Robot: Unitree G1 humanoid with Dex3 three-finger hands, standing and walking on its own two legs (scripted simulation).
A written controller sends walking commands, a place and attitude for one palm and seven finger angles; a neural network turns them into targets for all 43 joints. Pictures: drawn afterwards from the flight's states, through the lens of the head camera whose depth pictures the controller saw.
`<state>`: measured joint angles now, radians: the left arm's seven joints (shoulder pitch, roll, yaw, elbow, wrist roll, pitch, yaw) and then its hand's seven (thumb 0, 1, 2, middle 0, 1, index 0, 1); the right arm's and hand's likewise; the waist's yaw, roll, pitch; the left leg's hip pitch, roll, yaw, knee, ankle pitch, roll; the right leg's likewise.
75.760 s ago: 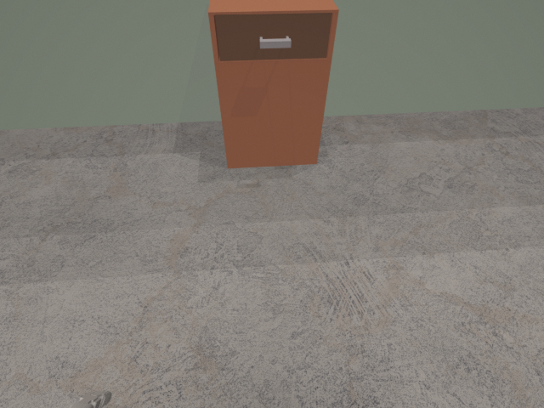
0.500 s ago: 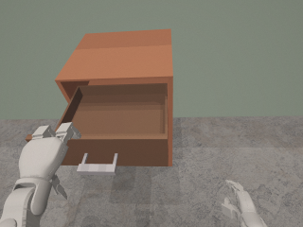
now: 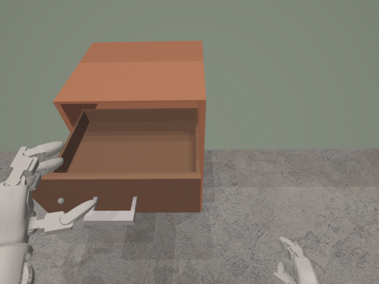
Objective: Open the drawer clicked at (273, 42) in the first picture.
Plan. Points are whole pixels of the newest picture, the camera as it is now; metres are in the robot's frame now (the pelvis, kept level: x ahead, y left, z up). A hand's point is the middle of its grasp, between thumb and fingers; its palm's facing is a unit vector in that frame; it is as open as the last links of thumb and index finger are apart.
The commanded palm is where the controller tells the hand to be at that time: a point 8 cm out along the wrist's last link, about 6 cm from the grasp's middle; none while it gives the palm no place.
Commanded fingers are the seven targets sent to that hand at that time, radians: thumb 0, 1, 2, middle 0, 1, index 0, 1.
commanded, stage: draw the hand back to the body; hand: left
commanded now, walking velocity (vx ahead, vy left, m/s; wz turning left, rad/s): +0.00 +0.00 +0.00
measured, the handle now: (112, 209) +0.30 +0.24 -0.08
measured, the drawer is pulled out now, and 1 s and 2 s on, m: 0.30 0.30 0.30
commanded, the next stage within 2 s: step back with the hand held close in 0.50 s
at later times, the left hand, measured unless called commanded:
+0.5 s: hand (44, 216) +0.17 +0.24 +0.16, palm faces +0.42 -0.81 -0.40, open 7.6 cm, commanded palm +0.12 +0.28 +0.17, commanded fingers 0.00 0.90 0.90 -0.20 -0.30 -0.20 -0.30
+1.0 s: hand (23, 247) +0.13 +0.26 +0.14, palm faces +0.36 -0.80 -0.47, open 7.4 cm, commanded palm +0.06 +0.30 +0.17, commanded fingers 0.00 0.90 0.90 -0.20 -0.30 -0.20 -0.30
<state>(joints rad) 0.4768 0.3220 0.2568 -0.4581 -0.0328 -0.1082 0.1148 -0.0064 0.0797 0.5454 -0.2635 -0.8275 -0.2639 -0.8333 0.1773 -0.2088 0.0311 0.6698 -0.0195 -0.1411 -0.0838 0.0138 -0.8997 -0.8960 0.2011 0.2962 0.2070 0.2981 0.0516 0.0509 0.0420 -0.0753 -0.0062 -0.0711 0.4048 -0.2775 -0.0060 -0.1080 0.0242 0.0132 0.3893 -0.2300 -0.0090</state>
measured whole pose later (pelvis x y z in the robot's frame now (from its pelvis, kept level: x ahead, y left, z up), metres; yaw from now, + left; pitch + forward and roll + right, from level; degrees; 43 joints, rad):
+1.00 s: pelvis -0.05 +0.01 -0.01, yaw +4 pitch +2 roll -1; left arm 0.67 0.38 0.34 -0.61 -0.04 -0.17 0.15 0.01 0.89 0.90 -0.21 -0.30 -0.21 -0.31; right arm 0.16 -0.23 -0.03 0.58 0.00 -0.05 -0.11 0.01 -0.90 -0.90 0.20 0.30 0.21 0.30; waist -0.01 0.01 0.03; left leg -0.34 -0.04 -0.13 0.56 -0.25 0.00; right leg -0.32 0.00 -0.05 0.48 -0.20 0.01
